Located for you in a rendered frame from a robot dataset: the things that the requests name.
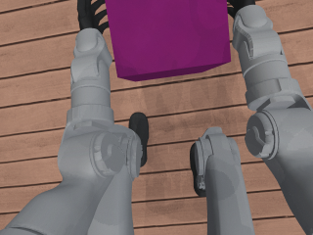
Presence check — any robot left forearm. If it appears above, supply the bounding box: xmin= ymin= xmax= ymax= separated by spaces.
xmin=57 ymin=27 xmax=114 ymax=162

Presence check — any carton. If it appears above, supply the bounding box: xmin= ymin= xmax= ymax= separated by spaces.
xmin=105 ymin=0 xmax=231 ymax=82

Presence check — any left robot thigh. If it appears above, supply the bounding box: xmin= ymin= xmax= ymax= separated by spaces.
xmin=86 ymin=132 xmax=141 ymax=235

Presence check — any right robot upper arm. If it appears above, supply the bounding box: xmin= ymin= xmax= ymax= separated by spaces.
xmin=245 ymin=107 xmax=313 ymax=235

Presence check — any right robot hand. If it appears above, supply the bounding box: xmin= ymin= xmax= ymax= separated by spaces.
xmin=227 ymin=0 xmax=256 ymax=20

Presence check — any left robot hand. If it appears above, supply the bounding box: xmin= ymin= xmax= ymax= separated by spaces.
xmin=77 ymin=0 xmax=109 ymax=34

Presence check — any left robot upper arm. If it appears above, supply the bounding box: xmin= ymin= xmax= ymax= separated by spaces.
xmin=0 ymin=130 xmax=125 ymax=235

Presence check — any robot right forearm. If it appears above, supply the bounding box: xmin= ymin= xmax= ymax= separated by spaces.
xmin=232 ymin=5 xmax=313 ymax=112

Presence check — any robot left shin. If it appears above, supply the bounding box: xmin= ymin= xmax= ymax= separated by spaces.
xmin=108 ymin=124 xmax=143 ymax=159

